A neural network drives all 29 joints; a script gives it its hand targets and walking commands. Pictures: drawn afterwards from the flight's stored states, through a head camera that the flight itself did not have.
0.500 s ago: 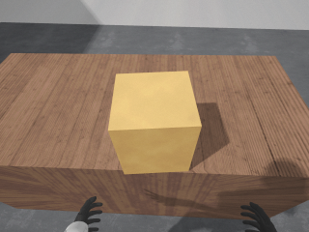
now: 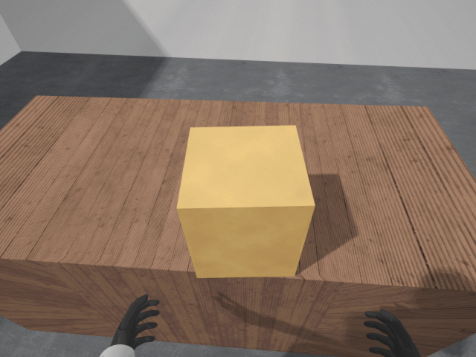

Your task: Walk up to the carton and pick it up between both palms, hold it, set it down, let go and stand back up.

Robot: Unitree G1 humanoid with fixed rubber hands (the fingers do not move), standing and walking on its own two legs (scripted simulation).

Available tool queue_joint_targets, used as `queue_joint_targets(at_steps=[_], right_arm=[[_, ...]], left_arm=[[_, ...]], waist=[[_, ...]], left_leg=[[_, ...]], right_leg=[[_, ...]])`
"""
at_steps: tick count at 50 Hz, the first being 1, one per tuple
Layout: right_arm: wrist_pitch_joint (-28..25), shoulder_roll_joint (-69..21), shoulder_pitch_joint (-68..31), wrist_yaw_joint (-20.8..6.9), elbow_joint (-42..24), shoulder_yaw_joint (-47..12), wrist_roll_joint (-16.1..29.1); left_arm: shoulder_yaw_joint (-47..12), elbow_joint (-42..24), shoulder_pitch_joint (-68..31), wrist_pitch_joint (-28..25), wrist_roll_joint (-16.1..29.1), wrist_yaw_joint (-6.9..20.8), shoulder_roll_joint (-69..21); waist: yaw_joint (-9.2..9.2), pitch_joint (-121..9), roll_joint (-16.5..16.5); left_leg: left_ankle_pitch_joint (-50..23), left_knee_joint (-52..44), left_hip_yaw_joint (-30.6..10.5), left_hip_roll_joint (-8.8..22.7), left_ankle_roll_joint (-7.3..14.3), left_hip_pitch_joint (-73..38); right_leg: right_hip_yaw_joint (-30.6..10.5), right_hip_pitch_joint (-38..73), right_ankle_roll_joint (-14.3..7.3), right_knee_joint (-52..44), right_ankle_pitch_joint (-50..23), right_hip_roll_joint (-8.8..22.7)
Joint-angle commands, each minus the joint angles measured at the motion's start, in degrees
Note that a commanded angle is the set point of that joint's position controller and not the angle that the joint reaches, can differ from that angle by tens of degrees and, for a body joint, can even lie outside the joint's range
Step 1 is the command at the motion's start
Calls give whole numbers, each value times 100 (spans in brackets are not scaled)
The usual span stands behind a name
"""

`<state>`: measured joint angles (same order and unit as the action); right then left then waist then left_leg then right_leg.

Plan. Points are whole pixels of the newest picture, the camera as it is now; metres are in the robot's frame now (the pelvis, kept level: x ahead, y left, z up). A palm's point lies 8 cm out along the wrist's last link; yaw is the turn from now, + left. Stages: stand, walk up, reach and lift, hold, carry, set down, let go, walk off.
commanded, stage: reach and lift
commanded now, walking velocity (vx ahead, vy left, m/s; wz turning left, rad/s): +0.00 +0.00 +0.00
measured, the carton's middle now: (244, 204) +0.41 +0.03 +0.00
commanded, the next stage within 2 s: none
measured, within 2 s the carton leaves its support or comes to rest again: neither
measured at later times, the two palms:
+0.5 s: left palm (128, 328) +0.17 +0.21 -0.03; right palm (396, 338) +0.17 -0.22 -0.04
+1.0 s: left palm (141, 292) +0.22 +0.20 -0.01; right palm (389, 296) +0.23 -0.21 -0.01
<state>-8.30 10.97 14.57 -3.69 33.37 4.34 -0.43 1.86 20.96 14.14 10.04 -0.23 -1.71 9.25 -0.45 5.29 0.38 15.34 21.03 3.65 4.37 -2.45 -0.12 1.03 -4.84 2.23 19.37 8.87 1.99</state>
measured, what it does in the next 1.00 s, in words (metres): stands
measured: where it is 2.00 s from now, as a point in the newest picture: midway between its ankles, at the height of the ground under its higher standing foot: outside the picture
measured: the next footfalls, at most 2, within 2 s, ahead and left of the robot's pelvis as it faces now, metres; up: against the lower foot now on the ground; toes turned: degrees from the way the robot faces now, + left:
none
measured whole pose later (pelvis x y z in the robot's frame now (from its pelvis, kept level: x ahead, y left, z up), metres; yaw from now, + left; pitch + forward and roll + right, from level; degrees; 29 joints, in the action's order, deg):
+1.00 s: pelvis +0.00 +0.00 +0.00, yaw +1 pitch -4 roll +0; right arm -22.1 10.7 3.0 -0.8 34.9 0.8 11.0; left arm -3.4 28.1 3.3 -16.3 8.7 -5.3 8.8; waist -1.2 3.7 0.0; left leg 15.6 23.1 1.8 3.7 -2.5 3.5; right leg -0.2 -8.3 1.9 22.2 10.1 1.6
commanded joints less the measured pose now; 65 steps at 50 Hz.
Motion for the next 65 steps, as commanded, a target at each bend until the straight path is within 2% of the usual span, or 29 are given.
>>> queue_joint_targets(at_steps=[1,4,5,6,8,9,10,11,14,15,17,18,21,23,26,27,28,30,35,38,42,44,47,49,53,58,61,62,65], right_arm=[[-354,481,-204,-8,-844,121,73],[-490,475,-61,34,-756,127,116],[-553,435,5,39,-752,42,250],[-612,435,-31,46,-853,53,287],[-704,397,26,66,-846,-73,386],[-724,468,180,76,-781,58,326],[-766,484,185,73,-803,-116,425],[-823,534,197,101,-718,-32,475],[-952,526,224,168,-547,-105,523],[-989,475,206,165,-628,-112,491],[-1106,448,177,189,-890,-142,447],[-1210,483,-94,200,-1080,-103,546],[-1287,369,49,166,-1049,-106,596],[-1302,449,63,130,-697,-123,644],[-1399,538,-278,187,-992,-138,662],[-1430,572,-279,203,-823,-136,705],[-1476,479,-323,193,-927,-168,683],[-1525,502,-505,189,-739,-81,826],[-1657,521,-704,150,-571,-270,987],[-1742,480,-856,224,-379,-189,987],[-1674,391,-1402,252,-427,-199,1077],[-1628,445,-1501,264,-428,-214,1077],[-1526,526,-1858,282,-451,-209,1182],[-1417,563,-2129,342,-497,-216,1189],[-1075,711,-2490,338,-753,-245,1423],[-747,766,-2576,424,-912,-338,1434],[-398,738,-2598,452,-862,-314,1504],[-274,825,-2852,481,-921,-363,1538],[-25,831,-3111,531,-1486,-353,1624]], left_arm=[[106,-786,-79,-457,55,-58,392],[-33,-756,-69,-674,156,-93,375],[1,-881,88,-720,157,-109,315],[-72,-1011,-12,-790,251,-89,482],[-92,-1039,-35,-1023,205,-88,458],[-109,-795,235,-1052,301,-83,389],[-75,-918,211,-1123,221,-103,409],[-151,-1002,263,-1169,273,-92,370],[-118,-873,501,-1322,88,-106,249],[-203,-812,416,-1365,200,-68,305],[-120,-884,348,-1510,157,-67,279],[-119,-904,180,-1619,224,-97,351],[-274,-1134,10,-1857,338,-199,259],[-351,-691,182,-1962,317,-229,251],[-192,-743,-71,-2133,411,-248,328],[-369,-705,-132,-2193,540,-226,275],[-383,-656,-110,-2251,479,-245,158],[-414,-657,-497,-2428,567,-276,285],[-256,-563,-620,-2634,428,-300,217],[-398,-194,-628,-2717,518,-296,162],[-357,-4,-1359,-2879,737,-306,342],[-368,-50,-1518,-2891,770,-326,331],[-415,81,-1795,-2789,919,-367,264],[-478,32,-2044,-2694,991,-388,275],[-289,-91,-2455,-2302,907,-419,477],[-102,-209,-2323,-1768,903,-352,374],[3,-500,-2508,-1312,758,-255,420],[-39,-723,-2900,-1109,722,-249,434],[50,-1348,-3179,-651,764,-258,371]], waist=[[-66,-352,-92],[29,-295,-108],[-135,-362,72],[48,-550,-28],[-89,-488,98],[80,-213,-55],[-135,-401,-15],[37,-412,37],[-160,-312,106],[51,-319,11],[-183,-168,-29],[-68,-328,20],[-209,-408,86],[-34,-159,58],[-219,-235,-156],[-101,-297,-138],[-195,-341,-124],[-116,-236,-4],[-272,-445,107],[-68,-468,-13],[-40,-415,-64],[-63,-488,-54],[-131,-834,-69],[26,-1011,-113],[-104,-1068,-140],[-60,-1393,-338],[-138,-1101,-185],[-49,-1160,-51],[-44,-1464,81]], left_leg=[[-1088,-420,304,-453,-148,777],[-1111,-502,157,-423,-102,689],[-1379,-393,285,-515,-202,668],[-1487,-336,232,-512,-172,540],[-1700,-327,204,-468,-217,443],[-1653,-340,159,-532,-267,473],[-1767,-333,169,-512,-255,404],[-1850,-335,225,-522,-292,389],[-2226,-307,199,-548,-324,225],[-2232,-350,83,-508,-314,167],[-2038,-282,161,-527,-282,437],[-1784,-318,199,-584,-335,594],[-1617,-397,95,-509,-234,613],[-1617,-427,-32,-473,-257,474],[-1528,-256,161,-560,-258,594],[-1558,-284,20,-504,-237,557],[-1430,-271,21,-495,-282,578],[-1219,-278,68,-540,-268,753],[-1158,-358,4,-498,-198,759],[-1412,-259,-110,-518,-142,567],[-430,-298,2,-551,-31,1120],[-724,-292,-57,-535,-95,958],[-695,-211,-75,-505,-75,1053],[-838,-149,-90,-480,-84,1042],[-728,-223,-74,-485,-74,1024],[-1620,-176,-17,-512,-71,614],[-1694,-265,-53,-509,-51,444],[-1851,-260,-5,-526,-72,288],[-2268,-201,13,-555,-140,137]], right_leg=[[46,605,-185,-200,-376,-419],[62,578,-199,-255,-391,-388],[-18,618,-231,-276,-596,-381],[-2,494,-202,-269,-733,-384],[-25,550,-253,-296,-809,-461],[17,585,-184,-366,-754,-486],[-48,700,-233,-258,-910,-439],[-26,700,-250,-311,-915,-412],[-24,738,-314,-316,-1165,-428],[16,735,-269,-335,-1113,-539],[-81,746,-278,-326,-1059,-459],[-81,760,-225,-210,-883,-526],[-126,696,-358,-253,-684,-490],[-94,512,-359,-266,-517,-540],[-203,509,-365,-230,-490,-515],[-190,470,-344,-170,-491,-471],[-156,399,-340,-159,-419,-534],[-272,334,-393,-166,-213,-471],[-258,671,-408,-76,-385,-460],[-234,391,-380,-90,-472,-489],[-266,325,-390,-61,201,-328],[-234,245,-420,-36,63,-362],[-291,289,-414,-3,-103,-329],[-357,428,-454,31,-299,-289],[-215,267,-386,-62,-192,-402],[-233,561,-361,-75,-1057,-382],[-250,664,-367,-285,-896,-434],[-251,636,-388,-292,-1021,-399],[-272,677,-380,-333,-1323,-459]])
